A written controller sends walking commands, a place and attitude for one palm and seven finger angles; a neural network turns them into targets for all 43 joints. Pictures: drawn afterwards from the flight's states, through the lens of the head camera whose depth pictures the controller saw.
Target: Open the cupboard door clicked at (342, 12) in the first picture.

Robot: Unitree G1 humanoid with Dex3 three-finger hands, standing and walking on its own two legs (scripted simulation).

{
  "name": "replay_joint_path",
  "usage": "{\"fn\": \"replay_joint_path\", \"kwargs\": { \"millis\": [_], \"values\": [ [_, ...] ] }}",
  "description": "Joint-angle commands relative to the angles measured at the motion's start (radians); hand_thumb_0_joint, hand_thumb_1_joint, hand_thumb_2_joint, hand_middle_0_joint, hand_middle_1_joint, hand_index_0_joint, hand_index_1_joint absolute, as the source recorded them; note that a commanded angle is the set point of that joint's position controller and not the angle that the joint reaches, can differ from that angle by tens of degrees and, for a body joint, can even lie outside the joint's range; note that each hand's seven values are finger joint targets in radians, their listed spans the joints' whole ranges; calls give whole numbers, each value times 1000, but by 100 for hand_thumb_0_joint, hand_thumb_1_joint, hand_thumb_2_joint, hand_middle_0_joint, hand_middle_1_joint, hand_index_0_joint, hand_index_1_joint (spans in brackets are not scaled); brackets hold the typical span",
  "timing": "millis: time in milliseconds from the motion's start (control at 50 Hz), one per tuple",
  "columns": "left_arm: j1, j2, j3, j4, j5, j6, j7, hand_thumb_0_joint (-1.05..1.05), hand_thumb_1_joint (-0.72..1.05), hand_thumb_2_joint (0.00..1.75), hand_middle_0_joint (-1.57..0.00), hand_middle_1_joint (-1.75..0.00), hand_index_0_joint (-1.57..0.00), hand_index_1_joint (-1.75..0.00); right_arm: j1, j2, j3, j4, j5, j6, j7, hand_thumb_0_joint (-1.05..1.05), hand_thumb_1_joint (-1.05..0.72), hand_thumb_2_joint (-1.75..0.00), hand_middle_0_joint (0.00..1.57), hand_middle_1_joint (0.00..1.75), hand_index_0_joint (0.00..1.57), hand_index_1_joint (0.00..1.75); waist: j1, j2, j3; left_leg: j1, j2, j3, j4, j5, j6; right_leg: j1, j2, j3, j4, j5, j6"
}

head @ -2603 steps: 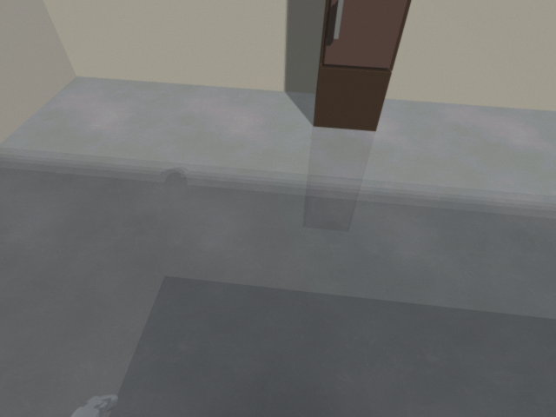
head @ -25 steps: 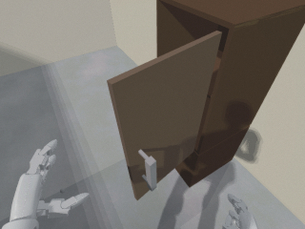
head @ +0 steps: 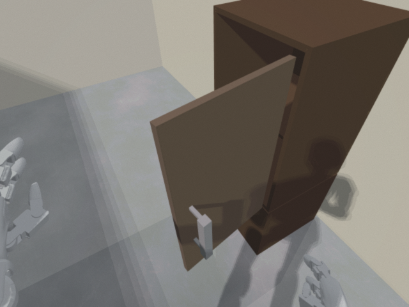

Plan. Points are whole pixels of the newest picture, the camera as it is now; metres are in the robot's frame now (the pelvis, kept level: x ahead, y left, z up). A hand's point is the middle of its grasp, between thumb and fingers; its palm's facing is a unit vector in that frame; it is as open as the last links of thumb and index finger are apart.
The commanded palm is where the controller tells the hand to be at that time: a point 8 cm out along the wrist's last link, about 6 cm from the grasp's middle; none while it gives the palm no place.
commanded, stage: draw the hand back to the body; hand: left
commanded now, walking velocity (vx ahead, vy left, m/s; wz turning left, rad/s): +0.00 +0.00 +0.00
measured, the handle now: (200, 232) +0.32 +0.06 -0.10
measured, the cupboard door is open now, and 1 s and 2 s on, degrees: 100 100 100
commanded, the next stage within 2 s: step back with the hand held close in 0.22 s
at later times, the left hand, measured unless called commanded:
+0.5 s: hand (53, 217) +0.19 +0.26 +0.16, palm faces +0.43 -0.78 -0.45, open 7.4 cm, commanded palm +0.13 +0.29 +0.18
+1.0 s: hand (10, 269) +0.12 +0.28 +0.15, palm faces +0.46 -0.74 -0.48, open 7.4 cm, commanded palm +0.05 +0.31 +0.18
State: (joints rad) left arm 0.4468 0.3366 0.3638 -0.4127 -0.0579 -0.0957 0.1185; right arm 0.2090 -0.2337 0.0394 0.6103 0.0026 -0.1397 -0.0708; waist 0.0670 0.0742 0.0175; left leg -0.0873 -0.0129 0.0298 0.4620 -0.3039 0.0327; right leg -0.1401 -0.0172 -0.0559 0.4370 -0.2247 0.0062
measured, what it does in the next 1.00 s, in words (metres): shifts its weight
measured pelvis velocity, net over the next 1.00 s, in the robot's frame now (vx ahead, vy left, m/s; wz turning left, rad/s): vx -0.08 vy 0.01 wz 0.02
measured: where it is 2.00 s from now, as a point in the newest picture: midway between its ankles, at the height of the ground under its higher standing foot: outside the picture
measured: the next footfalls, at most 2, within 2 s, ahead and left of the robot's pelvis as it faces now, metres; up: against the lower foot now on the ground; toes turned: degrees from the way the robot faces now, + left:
left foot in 1.62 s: -0.11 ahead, +0.10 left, +0.00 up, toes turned +3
right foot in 2.00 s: -0.26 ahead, -0.12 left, +0.00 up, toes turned +2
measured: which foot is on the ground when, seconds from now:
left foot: down 0.00-1.00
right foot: down 0.00-1.00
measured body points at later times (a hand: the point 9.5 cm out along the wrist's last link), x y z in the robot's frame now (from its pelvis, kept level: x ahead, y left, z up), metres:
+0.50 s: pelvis -0.01 -0.01 +0.00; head -0.01 -0.02 +0.45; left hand +0.16 +0.30 +0.18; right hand +0.17 -0.24 -0.08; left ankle -0.03 +0.09 -0.74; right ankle +0.01 -0.12 -0.74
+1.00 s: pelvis -0.08 +0.01 -0.02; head -0.07 +0.02 +0.43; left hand +0.09 +0.32 +0.17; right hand +0.09 -0.22 -0.09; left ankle -0.03 +0.09 -0.74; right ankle +0.01 -0.12 -0.74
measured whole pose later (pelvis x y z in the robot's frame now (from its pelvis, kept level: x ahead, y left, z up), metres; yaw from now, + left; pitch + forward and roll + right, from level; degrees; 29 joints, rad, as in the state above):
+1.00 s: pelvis -0.08 +0.01 -0.02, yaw +1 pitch -2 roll -1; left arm 0.51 0.38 0.42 -0.51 0.03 -0.18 0.16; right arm 0.22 -0.21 0.01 0.54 -0.03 -0.07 -0.10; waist 0.00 -0.02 0.07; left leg -0.34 -0.04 0.03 0.64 -0.26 0.07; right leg -0.37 -0.02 0.01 0.59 -0.18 0.03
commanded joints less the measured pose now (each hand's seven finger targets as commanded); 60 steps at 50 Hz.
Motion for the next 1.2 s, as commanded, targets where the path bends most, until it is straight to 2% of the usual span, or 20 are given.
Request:
{"fn": "replay_joint_path", "kwargs": {
  "millis": [0, 60, 140, 220, 300, 320, 340, 360, 380, 480, 540, 600, 720, 860, 940, 980, 1020, 1080, 1120, 1180],
  "values": [
    [-61, 181, 92, -190, 4, -58, 7, 0, 90, 90, -20, -30, -20, -30, -120, -102, -51, -154, -5, -42, -11, 0, -90, -90, 20, 30, 20, 30, 5, -44, -78, -64, 42, -25, -109, 249, -19, 98, 10, 16, -64, 143, -24],
    [-74, 204, 106, -236, 9, -66, 13, 0, 90, 90, -20, -30, -20, -30, -133, -95, -48, -152, -7, -51, -17, 0, -90, -90, 20, 30, 20, 30, 9, 10, -102, -48, 34, -20, -108, 253, -19, 114, 8, 22, -71, 152, -27],
    [-97, 209, 101, -258, 18, -71, 21, 0, 90, 90, -20, -30, -20, -30, -136, -90, -43, -139, -9, -70, -21, 0, -90, -90, 20, 30, 20, 30, 4, 54, -66, -45, 30, -25, -117, 245, -25, 102, 10, 21, -86, 141, -30],
    [-71, 191, 98, -185, 13, -66, 17, 0, 90, 90, -20, -30, -20, -30, -137, -93, -48, -128, -9, -72, -21, 0, -90, -90, 20, 30, 20, 30, 5, -35, -18, -54, 33, -22, -126, 222, -20, 88, 16, 20, -109, 120, -27],
    [-64, 171, 87, -152, 8, -65, 8, 0, 90, 90, -20, -30, -20, -30, -135, -91, -54, -121, -6, -62, -17, 0, -90, -90, 20, 30, 20, 30, 2, -35, -9, -42, 34, -10, -129, 203, -13, 75, 15, 27, -122, 105, -22],
    [-138, 193, 93, -158, 10, -66, 9, 0, 90, 90, -20, -30, -20, -30, -143, -98, -52, -116, -6, -60, -19, 0, -90, -90, 20, 30, 20, 30, -1, -18, -7, -44, 31, -9, -130, 199, -13, 77, 14, 33, -128, 101, -24],
    [-201, 293, 206, -184, 24, -103, 21, 0, 90, 90, -20, -30, -20, -30, -125, -123, -55, -154, -6, -36, -24, 0, -90, -90, 20, 30, 20, 30, -55, -69, 60, -123, 43, -46, -97, 133, -3, -16, -24, 132, -171, 146, -22],
    [-98, 224, 160, -100, 23, -103, 10, 0, 90, 90, -20, -30, -20, -30, -122, -115, -62, -137, -12, -18, -23, 0, -90, -90, 20, 30, 20, 30, -55, -123, 32, -111, 38, -49, -68, 113, 1, -32, -50, 145, -187, 129, -25],
    [-64, 201, 130, -106, 24, -100, 4, 0, 90, 90, -20, -30, -20, -30, -131, -117, -64, -144, -11, -8, -17, 0, -90, -90, 20, 30, 20, 30, -56, -121, 22, -93, 34, -40, -51, 123, 1, -52, -60, 159, -199, 130, -28],
    [35, 219, 142, -238, 24, -129, 14, 0, 90, 90, -20, -30, -20, -30, -129, -122, -70, -175, -14, 18, -18, 0, -90, -90, 20, 30, 20, 30, -52, 4, -160, -95, 52, -42, -68, 317, -10, 64, -53, 92, -68, 336, -27],
    [92, 252, 182, -290, 19, -130, 24, 0, 90, 90, -20, -30, -20, -30, -130, -114, -78, -197, -11, 36, -20, 0, -90, -90, 20, 30, 20, 30, -46, -9, -224, -112, 62, -48, -54, 430, -17, 115, -41, 74, -3, 453, -22],
    [114, 275, 216, -294, 16, -130, 31, 0, 90, 90, -20, -30, -20, -30, -129, -112, -87, -210, -6, 54, -23, 0, -90, -90, 20, 30, 20, 30, -47, -56, -216, -159, 64, -51, -46, 413, -19, 107, -38, 79, 19, 474, -17],
    [111, 246, 199, -233, 22, -133, 38, 0, 90, 90, -20, -30, -20, -30, -135, -124, -92, -205, -4, 62, -30, 0, -90, -90, 20, 30, 20, 30, -51, -25, -116, -303, 83, -77, -94, 195, 7, 71, -21, 87, 20, 287, -6],
    [43, 221, 179, -293, 69, -147, 56, 0, 90, 90, -20, -30, -20, -30, -101, -145, -92, -224, -21, 40, -40, 0, -90, -90, 20, 30, 20, 30, -60, 23, -53, -635, 137, -148, -200, -299, 66, 201, 24, 85, 177, 125, 4],
    [-19, 229, 198, -345, 96, -164, 71, 0, 90, 90, -20, -30, -20, -30, -82, -140, -96, -220, -38, 20, -47, 0, -90, -90, 20, 30, 20, 30, -67, 64, -51, -747, 175, -191, -221, -435, 92, 250, 47, 80, 298, 113, 7],
    [-24, 244, 218, -326, 92, -176, 64, 0, 90, 90, -20, -30, -20, -30, -80, -134, -96, -223, -18, 10, -37, 0, -90, -90, 20, 30, 20, 30, -66, 43, -56, -745, 159, -168, -162, -425, 91, 236, 33, 117, 287, 151, 3],
    [-26, 264, 236, -327, 88, -189, 57, 0, 90, 90, -20, -30, -20, -30, -72, -133, -99, -219, -13, 2, -31, 0, -90, -90, 20, 30, 20, 30, -73, -18, -51, -687, 99, -128, -68, -412, 70, 146, 2, 197, 194, 127, -16],
    [-47, 251, 207, -309, 66, -191, 50, 0, 90, 90, -20, -30, -20, -30, -63, -125, -95, -200, -9, -3, -18, 0, -90, -90, 20, 30, 20, 30, -82, -120, -13, -529, 31, -88, 75, -349, 23, -98, -71, 297, -9, -123, -53],
    [-57, 261, 201, -323, 52, -196, 52, 0, 90, 90, -20, -30, -20, -30, -70, -123, -90, -183, -12, -6, -13, 0, -90, -90, 20, 30, 20, 30, -86, -112, -4, -389, 16, -82, 99, -259, 1, -252, -88, 281, -78, -202, -63],
    [0, 259, 211, -310, 44, -202, 55, 0, 90, 90, -20, -30, -20, -30, -80, -127, -87, -183, -6, -7, -14, 0, -90, -90, 20, 30, 20, 30, -80, -21, -37, -486, 77, -155, -68, -289, 25, -128, -9, 166, 62, -113, -16]
  ]
}}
